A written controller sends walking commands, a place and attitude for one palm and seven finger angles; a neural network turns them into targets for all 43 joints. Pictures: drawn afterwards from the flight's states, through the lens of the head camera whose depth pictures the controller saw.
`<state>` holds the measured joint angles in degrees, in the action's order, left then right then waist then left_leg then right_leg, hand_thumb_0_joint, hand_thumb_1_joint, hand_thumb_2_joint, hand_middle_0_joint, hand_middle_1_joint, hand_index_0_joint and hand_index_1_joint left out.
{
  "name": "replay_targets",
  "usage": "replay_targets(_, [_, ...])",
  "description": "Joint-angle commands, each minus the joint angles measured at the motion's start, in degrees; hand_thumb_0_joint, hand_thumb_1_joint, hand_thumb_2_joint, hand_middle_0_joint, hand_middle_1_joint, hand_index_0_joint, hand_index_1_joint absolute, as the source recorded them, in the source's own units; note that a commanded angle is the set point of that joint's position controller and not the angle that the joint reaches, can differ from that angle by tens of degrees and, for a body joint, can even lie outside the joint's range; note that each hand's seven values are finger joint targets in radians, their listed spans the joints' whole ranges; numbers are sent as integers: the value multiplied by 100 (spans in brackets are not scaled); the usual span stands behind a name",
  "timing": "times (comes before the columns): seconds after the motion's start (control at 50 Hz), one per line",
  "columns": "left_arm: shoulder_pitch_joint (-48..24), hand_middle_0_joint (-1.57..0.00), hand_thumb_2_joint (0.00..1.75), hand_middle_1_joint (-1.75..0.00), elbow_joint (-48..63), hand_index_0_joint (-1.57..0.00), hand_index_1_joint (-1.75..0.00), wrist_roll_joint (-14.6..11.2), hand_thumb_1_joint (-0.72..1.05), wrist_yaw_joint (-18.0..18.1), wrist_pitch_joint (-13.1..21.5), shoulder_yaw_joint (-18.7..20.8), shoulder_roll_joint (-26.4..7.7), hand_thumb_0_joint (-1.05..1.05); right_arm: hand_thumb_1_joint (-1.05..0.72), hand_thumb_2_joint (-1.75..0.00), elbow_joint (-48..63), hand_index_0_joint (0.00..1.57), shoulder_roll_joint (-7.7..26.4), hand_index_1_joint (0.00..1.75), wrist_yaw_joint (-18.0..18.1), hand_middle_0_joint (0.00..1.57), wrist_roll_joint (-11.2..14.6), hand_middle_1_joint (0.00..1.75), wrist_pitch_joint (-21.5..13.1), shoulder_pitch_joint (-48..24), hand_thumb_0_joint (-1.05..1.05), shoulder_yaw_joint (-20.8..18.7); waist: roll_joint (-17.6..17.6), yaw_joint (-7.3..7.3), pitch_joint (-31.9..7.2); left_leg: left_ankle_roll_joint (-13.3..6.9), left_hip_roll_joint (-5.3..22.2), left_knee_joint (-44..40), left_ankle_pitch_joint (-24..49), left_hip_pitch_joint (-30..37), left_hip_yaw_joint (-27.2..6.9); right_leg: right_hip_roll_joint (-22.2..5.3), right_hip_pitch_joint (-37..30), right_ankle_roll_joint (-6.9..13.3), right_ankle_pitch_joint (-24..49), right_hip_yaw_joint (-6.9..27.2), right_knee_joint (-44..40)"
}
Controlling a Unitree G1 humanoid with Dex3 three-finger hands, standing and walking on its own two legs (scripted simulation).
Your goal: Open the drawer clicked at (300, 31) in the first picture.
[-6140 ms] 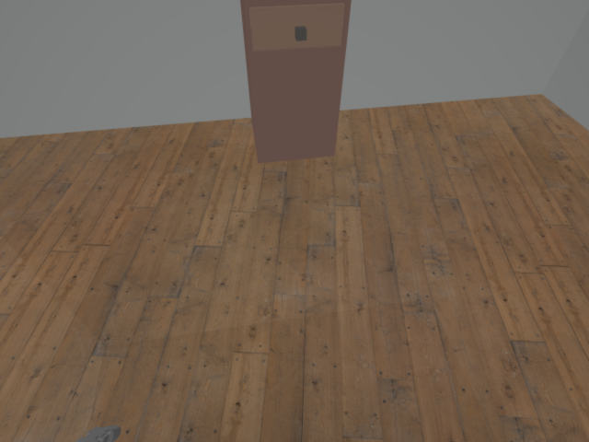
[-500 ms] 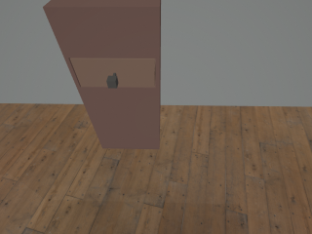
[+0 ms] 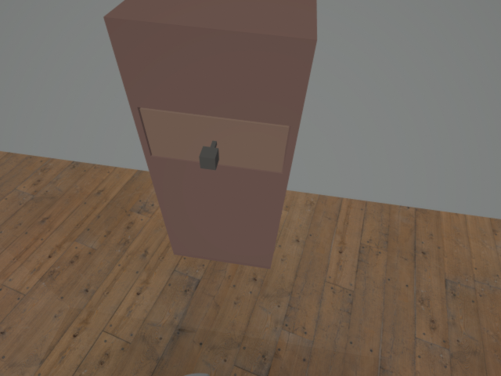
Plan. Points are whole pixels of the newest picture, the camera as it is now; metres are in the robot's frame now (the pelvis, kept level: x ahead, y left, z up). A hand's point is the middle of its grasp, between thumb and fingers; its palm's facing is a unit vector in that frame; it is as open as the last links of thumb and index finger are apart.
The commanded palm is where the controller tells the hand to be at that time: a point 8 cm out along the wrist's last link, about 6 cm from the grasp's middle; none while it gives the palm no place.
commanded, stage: take the last steps up to it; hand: left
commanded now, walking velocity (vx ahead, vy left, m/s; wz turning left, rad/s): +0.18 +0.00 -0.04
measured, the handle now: (211, 152) +0.64 +0.18 -0.07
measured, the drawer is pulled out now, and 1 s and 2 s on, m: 0.00 0.00 0.00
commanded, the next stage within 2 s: come to a stop and stand still in 0.12 s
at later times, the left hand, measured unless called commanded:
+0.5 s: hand (160, 350) +0.18 +0.19 -0.16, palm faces -0.04 -0.97 -0.24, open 7.3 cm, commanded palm none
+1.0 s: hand out of the picture +0.09 +0.24 -0.16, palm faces -0.02 -0.96 -0.27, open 7.4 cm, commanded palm none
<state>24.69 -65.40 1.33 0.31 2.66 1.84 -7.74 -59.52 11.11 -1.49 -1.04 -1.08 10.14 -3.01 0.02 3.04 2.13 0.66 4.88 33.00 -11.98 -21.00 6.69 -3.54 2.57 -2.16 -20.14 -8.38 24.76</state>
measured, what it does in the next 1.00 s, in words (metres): steps on the spot: left foot, then right foot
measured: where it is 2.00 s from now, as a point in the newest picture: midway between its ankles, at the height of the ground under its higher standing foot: outside the picture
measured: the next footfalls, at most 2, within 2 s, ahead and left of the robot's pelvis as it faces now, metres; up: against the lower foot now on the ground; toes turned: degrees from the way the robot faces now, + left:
left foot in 0.02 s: +0.10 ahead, +0.14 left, +0.00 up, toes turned +3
right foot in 0.44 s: +0.19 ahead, -0.10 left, +0.00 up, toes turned -4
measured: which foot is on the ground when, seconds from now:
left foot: up 0.00-0.00, down 0.02-1.00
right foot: down 0.00-0.02, up 0.04-0.42, down 0.44-1.00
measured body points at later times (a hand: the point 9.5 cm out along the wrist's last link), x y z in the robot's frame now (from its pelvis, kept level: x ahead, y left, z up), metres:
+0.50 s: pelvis +0.10 +0.01 +0.00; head +0.12 -0.01 +0.45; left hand +0.19 +0.24 -0.15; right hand +0.07 -0.19 -0.17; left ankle +0.08 +0.11 -0.73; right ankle +0.15 -0.10 -0.73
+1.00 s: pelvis +0.08 +0.05 +0.00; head +0.06 +0.02 +0.45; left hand +0.10 +0.29 -0.14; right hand +0.13 -0.19 -0.16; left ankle +0.06 +0.13 -0.73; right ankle +0.15 -0.10 -0.73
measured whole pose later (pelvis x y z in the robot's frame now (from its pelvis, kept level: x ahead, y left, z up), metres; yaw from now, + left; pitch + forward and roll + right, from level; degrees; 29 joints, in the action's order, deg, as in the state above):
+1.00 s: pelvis +0.08 +0.05 +0.00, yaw -3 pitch -3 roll +1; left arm 18.7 -58.4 1.1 0.9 -1.8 -0.2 -10.9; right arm -53.1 11.8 0.7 -1.0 0.9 15.2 -0.7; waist -2.5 1.1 0.4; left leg -2.5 -1.0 30.3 -19.2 -8.6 7.8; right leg -4.6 19.0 -1.2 -10.0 -0.6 31.6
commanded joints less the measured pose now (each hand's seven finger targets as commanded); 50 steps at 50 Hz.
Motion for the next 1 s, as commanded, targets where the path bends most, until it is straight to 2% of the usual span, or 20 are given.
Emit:
replay_targets(0.0, [65,-20,90,-30,467,-20,-30,-51,90,19,36,98,-360,0,-90,-90,-193,20,1317,30,187,20,-69,30,-215,2044,0,-257,-2055,-850,-711,-860,1911,-1602,625,3012,-2518,203,2812,251,-1448,-91,3139])
replay_targets(0.04, [-416,-20,90,-30,540,-20,-30,-12,90,39,-6,96,-459,0,-90,-90,-67,20,1028,30,271,20,-30,30,-169,1506,0,-173,-1323,-744,-356,-1105,1944,-1920,-239,2148,-2469,-144,3195,366,-1128,551,4348])
replay_targets(0.08, [-505,-20,90,-30,421,-20,-30,11,90,-37,-34,116,-402,0,-90,-90,78,20,532,30,284,20,-25,30,-227,889,0,-24,-646,-477,175,-971,1543,-2144,139,1274,-1617,-399,2975,287,-327,654,4279])
replay_targets(0.14, [-217,-20,90,-30,295,-20,-30,16,90,-28,-143,92,-245,0,-90,-90,32,20,306,30,320,20,10,30,-317,804,0,27,-521,-241,30,-912,1211,-2169,1274,1098,-891,-393,2523,158,108,582,3764])
replay_targets(0.2, [-317,-20,90,-30,365,-20,-30,21,90,-1,-232,81,-204,0,-90,-90,11,20,340,30,331,20,8,30,-304,872,0,28,-440,-198,26,-1026,1209,-2180,1581,1202,-736,-373,2555,75,259,563,3275])
replay_targets(0.28, [-639,-20,90,-30,429,-20,-30,-35,90,105,-289,-13,-165,0,-90,-90,-92,20,326,30,380,20,-16,30,-227,759,0,93,-436,-187,17,-919,1125,-1662,3459,1171,-462,-221,1783,8,423,512,1857])
replay_targets(0.32, [-773,-20,90,-30,464,-20,-30,-45,90,141,-336,-9,-309,0,-90,-90,-174,20,388,30,399,20,-7,30,-121,743,0,55,-684,-237,86,-853,1120,-1462,3286,1147,-491,-159,1459,11,449,441,1297])
replay_targets(0.38, [-662,-20,90,-30,477,-20,-30,-27,90,170,-320,38,-614,0,-90,-90,-254,20,315,30,396,20,46,30,-15,738,0,14,-314,-117,208,-475,794,-984,2254,878,-440,-223,843,71,1678,531,121])
replay_targets(0.42, [-761,-20,90,-30,553,-20,-30,-21,90,201,-283,72,-975,0,-90,-90,-227,20,122,30,343,20,89,30,45,967,0,-4,131,-284,82,-123,203,-683,667,487,-221,-915,555,431,3799,1217,265])
replay_targets(0.46, [-825,-20,90,-30,642,-20,-30,-46,90,231,-266,147,-1182,0,-90,-90,-278,20,27,30,321,20,85,30,191,1145,0,-23,1042,-326,-361,22,-103,-73,-256,718,-60,-1348,638,911,4482,1603,168])
replay_targets(0.5, [-980,-20,90,-30,741,-20,-30,-41,90,257,-280,166,-1168,0,-90,-90,-225,20,27,30,324,20,87,30,266,1117,0,-57,1275,-275,-571,53,-255,847,-1627,560,-167,-1632,617,1277,4479,1762,-264])
replay_targets(0.54, [-1176,-20,90,-30,825,-20,-30,-7,90,296,-302,215,-1125,0,-90,-90,-159,20,-8,30,334,20,100,30,295,1021,0,-76,1000,-266,-562,51,-257,1355,-1858,390,-405,-1663,640,1451,4374,1742,-303])
replay_targets(0.62, [-1389,-20,90,-30,938,-20,-30,32,90,288,-341,302,-1166,0,-90,-90,-89,20,-77,30,317,20,91,30,274,1074,0,-50,891,-311,-659,91,-291,548,-1443,502,-437,-1458,646,1268,3534,1589,-229])
replay_targets(0.66, [-1513,-20,90,-30,944,-20,-30,-21,90,268,-383,283,-1073,0,-90,-90,-197,20,-86,30,310,20,68,30,220,1368,0,-24,857,-448,-627,68,-311,-677,-398,1263,-305,-1118,1171,866,2239,1367,-48])
replay_targets(0.68, [-1051,-20,90,-30,926,-20,-30,-70,90,483,-266,185,-1057,0,-90,-90,273,20,449,30,306,20,77,30,71,1024,0,-111,-169,-430,-1455,69,10,-808,-97,1038,-138,-887,67,680,3947,1287,1019])
replay_targets(0.7, [-1031,-20,90,-30,1138,-20,-30,-109,90,456,-311,136,-963,0,-90,-90,554,20,302,30,298,20,28,30,42,914,0,-81,-920,-338,-1462,-63,178,-1023,-107,826,-495,-680,304,608,2427,1029,1186])
replay_targets(0.74, [-1122,-20,90,-30,1172,-20,-30,-47,90,305,-460,26,-843,0,-90,-90,883,20,389,30,247,20,-9,30,91,371,0,12,-1542,-168,-208,-361,539,-1387,-317,180,-961,-148,1268,402,281,555,1001])
replay_targets(0.76, [-1210,-20,90,-30,1217,-20,-30,0,90,235,-493,16,-779,0,-90,-90,977,20,485,30,260,20,-23,30,112,367,0,1,-1325,-228,402,-430,602,-1754,-922,-331,-1132,20,1401,339,128,427,1121])
replay_targets(0.8, [-979,-20,90,-30,1194,-20,-30,15,90,143,-478,-47,-668,0,-90,-90,1098,20,622,30,254,20,-20,30,112,309,0,28,-633,-133,865,-519,587,-1957,-1585,-781,-1171,69,1351,348,399,505,1124])
replay_targets(0.98, [-637,-20,90,-30,997,-20,-30,-13,90,73,-282,-131,-808,0,-90,-90,893,20,708,30,229,20,-3,30,52,772,0,117,101,-332,515,-417,106,-1740,-1703,141,-911,-36,1431,352,360,1107,62])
